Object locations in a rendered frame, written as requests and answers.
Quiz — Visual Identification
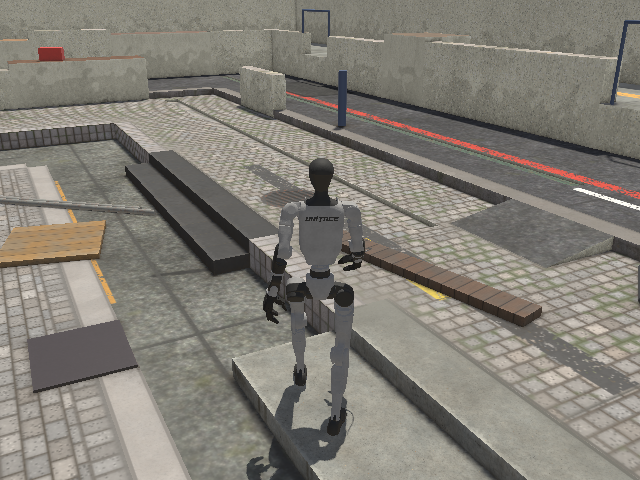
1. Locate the robot left upper arm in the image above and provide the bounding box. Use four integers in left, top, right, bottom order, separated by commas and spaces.
277, 201, 301, 259

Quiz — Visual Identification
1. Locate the robot left forearm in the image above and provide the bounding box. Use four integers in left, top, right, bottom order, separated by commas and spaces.
266, 244, 287, 297

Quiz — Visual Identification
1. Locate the right robot hand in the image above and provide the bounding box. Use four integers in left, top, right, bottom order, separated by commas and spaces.
338, 253, 362, 271

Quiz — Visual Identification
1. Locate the robot right forearm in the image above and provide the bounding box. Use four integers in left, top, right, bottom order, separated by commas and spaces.
352, 238, 365, 263

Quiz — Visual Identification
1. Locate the robot right upper arm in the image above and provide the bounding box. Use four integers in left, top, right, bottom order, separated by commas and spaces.
341, 201, 364, 252

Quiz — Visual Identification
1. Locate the left robot shin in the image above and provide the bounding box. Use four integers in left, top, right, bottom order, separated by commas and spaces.
291, 313, 306, 373

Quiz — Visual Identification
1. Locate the left robot hand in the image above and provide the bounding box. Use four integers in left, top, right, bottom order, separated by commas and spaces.
263, 293, 287, 324

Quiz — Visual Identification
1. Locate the left robot foot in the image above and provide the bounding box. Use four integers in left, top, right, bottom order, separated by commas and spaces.
293, 364, 307, 386

